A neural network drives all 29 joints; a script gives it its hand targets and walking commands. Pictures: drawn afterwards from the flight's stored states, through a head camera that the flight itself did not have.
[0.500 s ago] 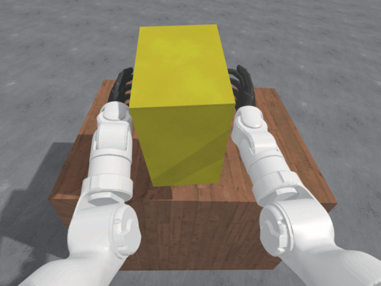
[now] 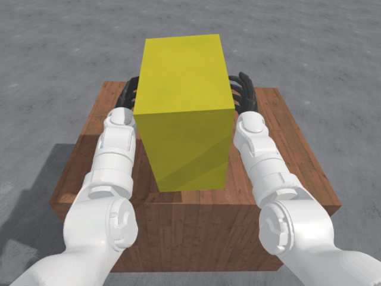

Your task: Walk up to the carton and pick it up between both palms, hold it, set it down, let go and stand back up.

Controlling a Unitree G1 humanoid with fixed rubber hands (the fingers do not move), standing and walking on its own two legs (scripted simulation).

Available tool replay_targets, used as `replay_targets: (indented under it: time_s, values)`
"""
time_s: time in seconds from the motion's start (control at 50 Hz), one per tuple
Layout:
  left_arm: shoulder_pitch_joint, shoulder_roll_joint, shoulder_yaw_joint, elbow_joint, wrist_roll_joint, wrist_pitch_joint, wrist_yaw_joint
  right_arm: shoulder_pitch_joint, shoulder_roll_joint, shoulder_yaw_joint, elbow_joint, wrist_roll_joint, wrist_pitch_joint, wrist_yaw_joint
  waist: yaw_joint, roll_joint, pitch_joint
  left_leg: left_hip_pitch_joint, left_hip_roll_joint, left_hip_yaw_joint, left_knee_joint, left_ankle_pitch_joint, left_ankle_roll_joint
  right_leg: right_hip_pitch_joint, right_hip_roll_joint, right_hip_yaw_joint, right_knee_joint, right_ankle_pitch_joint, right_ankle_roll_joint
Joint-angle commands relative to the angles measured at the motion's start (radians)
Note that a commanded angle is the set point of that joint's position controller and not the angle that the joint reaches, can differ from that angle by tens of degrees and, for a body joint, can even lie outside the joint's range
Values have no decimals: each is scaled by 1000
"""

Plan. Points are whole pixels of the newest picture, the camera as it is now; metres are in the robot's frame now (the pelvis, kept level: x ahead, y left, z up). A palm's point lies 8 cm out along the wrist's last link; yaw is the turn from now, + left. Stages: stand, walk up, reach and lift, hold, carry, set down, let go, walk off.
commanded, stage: set down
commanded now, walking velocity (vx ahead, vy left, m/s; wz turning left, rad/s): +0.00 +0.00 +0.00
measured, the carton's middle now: (187, 118) +0.45 -0.02 +0.12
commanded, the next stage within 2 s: none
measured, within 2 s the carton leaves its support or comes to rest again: neither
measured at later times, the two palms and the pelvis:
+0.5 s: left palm (125, 116) +0.44 +0.12 +0.15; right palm (241, 113) +0.41 -0.13 +0.17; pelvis +0.01 +0.00 +0.00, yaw +0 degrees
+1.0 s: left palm (122, 120) +0.45 +0.13 +0.12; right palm (233, 115) +0.42 -0.12 +0.15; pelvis +0.03 +0.00 +0.00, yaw +0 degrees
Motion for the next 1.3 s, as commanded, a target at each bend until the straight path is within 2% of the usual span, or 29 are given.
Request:
replay_targets:
  time_s: [0.0, 0.24, 0.54, 0.66, 0.9, 1.02, 1.28]
  values:
    - [-791, -585, -247, -111, -121, -139, -195, -700, 669, 210, -165, -36, -96, 141, 0, 84, -568, 58, -25, 151, -47, 148, -27, 226, -4, -54, 32, 440, 82]
    - [-795, -574, -240, -85, -121, -162, -198, -640, 667, 135, -105, -83, -84, 147, -29, 138, -545, 86, -17, 151, -36, 188, -48, 184, 2, -63, 23, 417, 70]
    - [-794, -532, -191, -33, -130, -218, -219, -608, 735, 108, -115, -146, -83, 146, -35, 87, -574, -29, -26, 154, -55, 137, -30, 272, -16, -43, 65, 542, 94]
    - [-793, -528, -184, -19, -134, -238, -225, -589, 754, 92, -104, -167, -84, 145, -45, 99, -581, -57, -27, 154, -55, 146, -33, 286, -19, -40, 78, 581, 95]
    - [-807, -531, -188, -5, -135, -261, -230, -555, 762, 25, -54, -211, -91, 141, -73, 151, -574, -35, -20, 152, -35, 191, -54, 237, -9, -55, 78, 556, 78]
    - [-798, -515, -166, 20, -127, -271, -239, -542, 768, -4, -47, -237, -93, 141, -74, 143, -560, -54, -20, 155, -35, 182, -53, 236, -11, -58, 84, 552, 77]
    - [-780, -489, -129, 67, -113, -312, -256, -513, 809, -23, -42, -286, -116, 135, -67, 122, -596, -141, -25, 161, -30, 189, -47, 292, -27, -52, 130, 669, 91]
